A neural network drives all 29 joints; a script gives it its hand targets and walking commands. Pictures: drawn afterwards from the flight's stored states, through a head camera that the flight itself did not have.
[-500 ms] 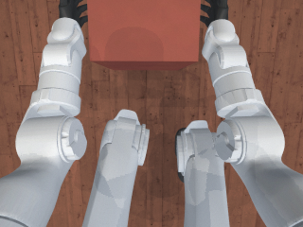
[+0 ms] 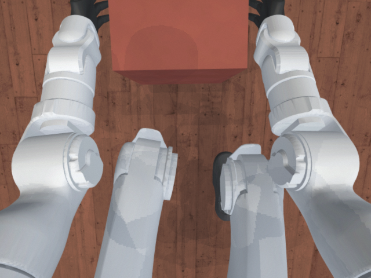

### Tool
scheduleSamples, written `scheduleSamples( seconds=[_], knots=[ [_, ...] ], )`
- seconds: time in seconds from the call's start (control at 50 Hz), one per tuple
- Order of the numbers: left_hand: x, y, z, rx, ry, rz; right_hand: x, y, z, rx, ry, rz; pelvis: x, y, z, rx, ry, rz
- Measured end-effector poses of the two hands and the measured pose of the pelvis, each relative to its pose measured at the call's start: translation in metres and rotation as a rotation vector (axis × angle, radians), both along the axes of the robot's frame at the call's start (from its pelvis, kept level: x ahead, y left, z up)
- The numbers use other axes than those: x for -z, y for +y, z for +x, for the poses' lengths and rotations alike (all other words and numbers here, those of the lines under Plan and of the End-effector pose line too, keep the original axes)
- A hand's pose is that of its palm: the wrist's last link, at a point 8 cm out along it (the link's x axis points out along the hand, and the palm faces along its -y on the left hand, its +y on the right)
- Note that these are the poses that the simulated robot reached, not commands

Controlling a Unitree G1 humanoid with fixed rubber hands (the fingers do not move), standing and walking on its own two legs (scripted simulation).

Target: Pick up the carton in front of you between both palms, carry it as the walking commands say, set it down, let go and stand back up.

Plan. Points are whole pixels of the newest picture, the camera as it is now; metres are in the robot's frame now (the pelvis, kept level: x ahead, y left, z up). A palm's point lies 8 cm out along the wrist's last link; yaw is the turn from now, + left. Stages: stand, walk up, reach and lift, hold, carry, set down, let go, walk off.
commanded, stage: set down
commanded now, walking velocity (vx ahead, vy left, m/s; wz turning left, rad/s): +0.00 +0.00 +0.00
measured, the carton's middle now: (179, 28) +0.52 +0.08 -0.24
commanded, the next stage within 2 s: let go in 1.66 s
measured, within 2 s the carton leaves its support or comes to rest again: neither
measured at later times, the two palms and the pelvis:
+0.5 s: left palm (78, 29) +0.48 +0.26 -0.19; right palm (278, 27) +0.53 -0.10 -0.19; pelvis +0.00 +0.00 -0.01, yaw +1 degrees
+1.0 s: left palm out of the picture +0.49 +0.28 -0.05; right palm out of the picture +0.55 -0.10 -0.05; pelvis +0.00 +0.00 +0.06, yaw +2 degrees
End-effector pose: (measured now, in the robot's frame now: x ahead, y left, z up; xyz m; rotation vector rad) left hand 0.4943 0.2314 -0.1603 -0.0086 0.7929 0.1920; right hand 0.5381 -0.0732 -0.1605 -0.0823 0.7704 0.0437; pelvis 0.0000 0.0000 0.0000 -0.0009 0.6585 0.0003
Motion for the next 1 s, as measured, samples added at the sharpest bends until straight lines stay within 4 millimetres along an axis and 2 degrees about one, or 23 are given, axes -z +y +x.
scheduleSamples(
  seconds=[0.28,0.38,0.5,0.56,0.62,0.7,0.78,0.9,1.0],
  knots=[
    [0.002,0.002,0.001,0.018,-0.014,-0.014,0.002,-0.002,0.003,-0.032,-0.012,0.02,0.002,-0.001,-0.004,-0.004,-0.016,0.002],
    [0.009,0.003,0.001,0.02,-0.02,-0.011,0.008,-0.004,0.003,-0.05,-0.017,0.005,0.003,-0.001,-0.005,-0.006,-0.034,0.003],
    [0.03,0.027,-0.013,-0.057,0.01,0.045,0.029,-0.029,-0.003,0.0,0.0,-0.043,0.005,0.002,-0.004,-0.012,-0.045,-0.003],
    [0.032,0.039,-0.014,-0.076,-0.007,0.061,0.034,-0.04,-0.003,0.011,-0.013,-0.049,0.008,0.003,-0.003,-0.016,-0.046,-0.006],
    [0.028,0.045,-0.008,-0.084,-0.041,0.059,0.031,-0.041,0.0,0.013,-0.043,-0.04,0.011,0.004,-0.002,-0.02,-0.046,-0.008],
    [0.011,0.047,0.001,-0.087,-0.096,0.049,0.015,-0.034,0.007,0.01,-0.096,-0.028,0.011,0.004,-0.002,-0.027,-0.042,-0.008],
    [-0.017,0.045,0.005,-0.084,-0.147,0.04,-0.015,-0.026,0.012,0.006,-0.139,-0.028,0.002,0.004,-0.002,-0.035,-0.031,-0.009],
    [-0.069,0.045,0.001,-0.083,-0.147,0.041,-0.07,-0.022,0.014,0.023,-0.133,-0.039,-0.032,0.004,-0.001,-0.043,0.02,-0.015],
    [-0.106,0.046,-0.001,-0.085,-0.142,0.04,-0.106,-0.024,0.014,0.032,-0.121,-0.039,-0.061,0.005,0.002,-0.045,0.078,-0.022]
  ],
)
